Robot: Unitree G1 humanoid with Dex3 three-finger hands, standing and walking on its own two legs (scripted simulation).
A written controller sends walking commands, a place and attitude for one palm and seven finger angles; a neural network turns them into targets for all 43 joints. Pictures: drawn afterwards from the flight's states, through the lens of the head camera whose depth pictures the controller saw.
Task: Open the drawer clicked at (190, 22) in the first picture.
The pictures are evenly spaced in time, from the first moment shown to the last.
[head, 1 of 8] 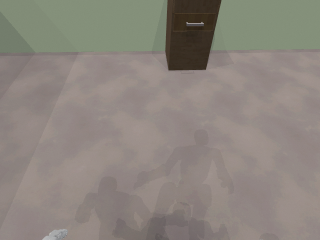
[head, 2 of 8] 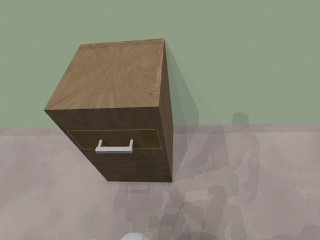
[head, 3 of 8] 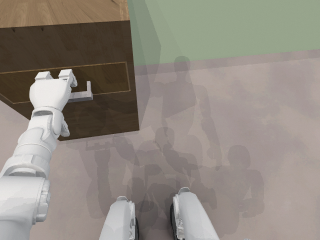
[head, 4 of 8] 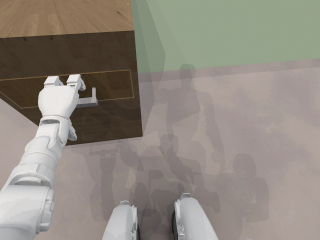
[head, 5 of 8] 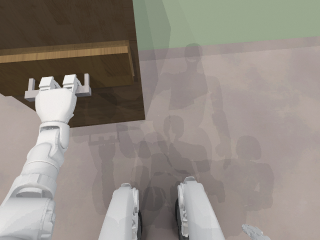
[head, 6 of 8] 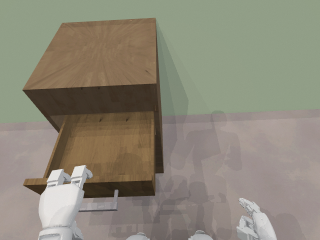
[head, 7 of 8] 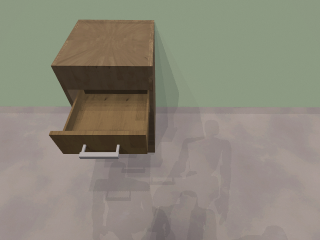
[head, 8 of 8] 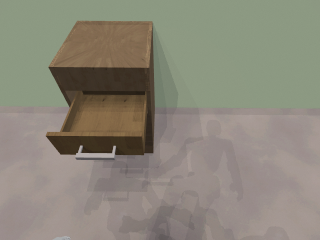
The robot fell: no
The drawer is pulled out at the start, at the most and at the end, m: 0.00 0.27 0.26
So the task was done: yes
